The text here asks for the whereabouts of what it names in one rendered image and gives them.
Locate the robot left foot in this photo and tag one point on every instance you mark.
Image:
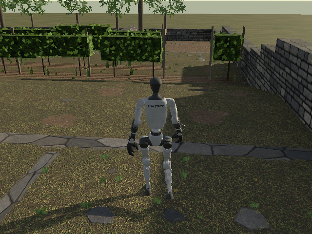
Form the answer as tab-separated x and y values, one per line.
148	191

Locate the robot right hand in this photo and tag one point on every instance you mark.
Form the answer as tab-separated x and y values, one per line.
176	136

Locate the robot right shin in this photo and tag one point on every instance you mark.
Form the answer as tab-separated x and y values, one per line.
168	178

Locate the robot right upper arm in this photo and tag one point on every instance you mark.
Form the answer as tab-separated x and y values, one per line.
173	110

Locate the robot left upper arm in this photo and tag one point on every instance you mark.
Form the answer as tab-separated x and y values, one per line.
138	111

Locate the robot left hand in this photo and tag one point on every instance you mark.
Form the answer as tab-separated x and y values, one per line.
129	148

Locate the robot left forearm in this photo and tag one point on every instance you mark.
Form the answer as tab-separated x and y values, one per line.
133	132

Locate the robot right forearm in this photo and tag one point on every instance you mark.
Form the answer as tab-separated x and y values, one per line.
178	128

